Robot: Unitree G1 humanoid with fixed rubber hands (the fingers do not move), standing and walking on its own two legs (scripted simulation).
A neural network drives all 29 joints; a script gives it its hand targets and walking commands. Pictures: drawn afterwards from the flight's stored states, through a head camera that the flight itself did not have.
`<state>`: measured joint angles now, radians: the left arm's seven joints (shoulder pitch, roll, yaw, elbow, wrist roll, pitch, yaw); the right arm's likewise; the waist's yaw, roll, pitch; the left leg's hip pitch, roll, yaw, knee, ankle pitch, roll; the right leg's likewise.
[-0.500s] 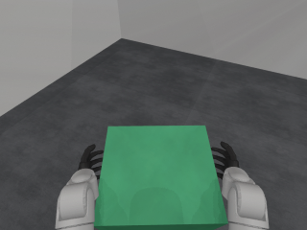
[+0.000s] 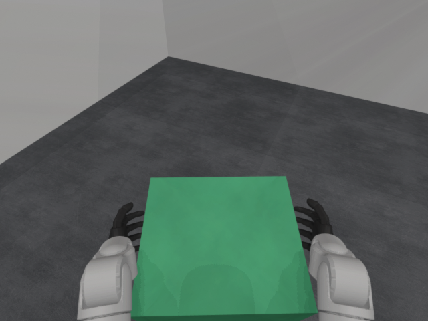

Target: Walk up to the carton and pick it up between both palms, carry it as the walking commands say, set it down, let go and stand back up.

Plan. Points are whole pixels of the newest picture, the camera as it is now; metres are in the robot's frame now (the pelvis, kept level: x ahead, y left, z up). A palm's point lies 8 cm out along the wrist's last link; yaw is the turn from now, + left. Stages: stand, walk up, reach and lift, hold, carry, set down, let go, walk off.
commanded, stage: carry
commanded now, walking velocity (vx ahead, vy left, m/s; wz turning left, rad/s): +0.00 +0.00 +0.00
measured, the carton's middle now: (219, 251) +0.28 +0.00 -0.01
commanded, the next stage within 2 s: hold in 0.66 s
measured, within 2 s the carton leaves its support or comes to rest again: neither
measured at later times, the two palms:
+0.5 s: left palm (121, 241) +0.26 +0.17 +0.06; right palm (323, 238) +0.26 -0.18 +0.07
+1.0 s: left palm (117, 233) +0.28 +0.19 +0.04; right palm (306, 233) +0.27 -0.16 +0.06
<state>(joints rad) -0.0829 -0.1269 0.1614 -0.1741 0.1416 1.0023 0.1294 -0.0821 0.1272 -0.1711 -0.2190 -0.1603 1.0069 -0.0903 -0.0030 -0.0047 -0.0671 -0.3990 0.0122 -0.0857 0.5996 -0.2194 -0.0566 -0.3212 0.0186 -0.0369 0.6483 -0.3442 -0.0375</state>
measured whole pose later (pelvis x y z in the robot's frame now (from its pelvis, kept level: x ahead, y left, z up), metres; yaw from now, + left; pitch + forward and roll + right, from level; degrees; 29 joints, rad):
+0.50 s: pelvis +0.01 +0.00 +0.00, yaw +0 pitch +1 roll +0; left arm -0.07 -0.13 0.15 -0.26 0.12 1.04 0.14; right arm -0.06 0.13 -0.16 -0.31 -0.14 1.05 -0.10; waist 0.00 0.00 -0.05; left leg -0.40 0.02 -0.08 0.60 -0.23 -0.06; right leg -0.32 0.02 -0.04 0.65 -0.35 -0.04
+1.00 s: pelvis +0.01 +0.01 +0.02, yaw -4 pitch -4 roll +1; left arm -0.16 -0.06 0.20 0.19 0.21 0.75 0.08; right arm -0.15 0.13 -0.18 0.19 -0.21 0.70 -0.10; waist 0.04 -0.04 -0.04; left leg -0.19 0.00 -0.08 0.42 -0.17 -0.04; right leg -0.14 0.03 0.04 0.48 -0.27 -0.02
